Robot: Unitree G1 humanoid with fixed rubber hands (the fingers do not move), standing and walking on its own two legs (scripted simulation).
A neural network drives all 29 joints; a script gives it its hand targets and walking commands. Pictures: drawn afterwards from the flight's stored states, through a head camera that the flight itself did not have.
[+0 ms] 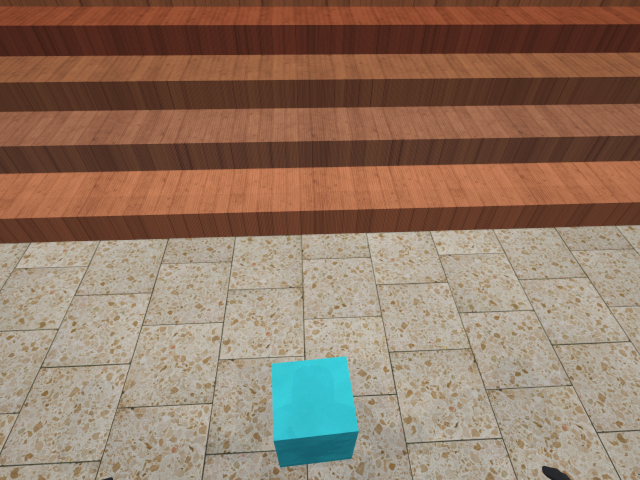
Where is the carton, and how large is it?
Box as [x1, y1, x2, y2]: [272, 356, 358, 466]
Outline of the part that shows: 345,356 272,364 273,440 280,466 351,458 358,430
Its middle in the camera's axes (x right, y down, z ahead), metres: -0.03 +0.48 +1.10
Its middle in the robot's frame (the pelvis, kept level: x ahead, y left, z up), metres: +0.45 +0.02 -0.66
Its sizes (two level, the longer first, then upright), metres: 0.210 0.200 0.250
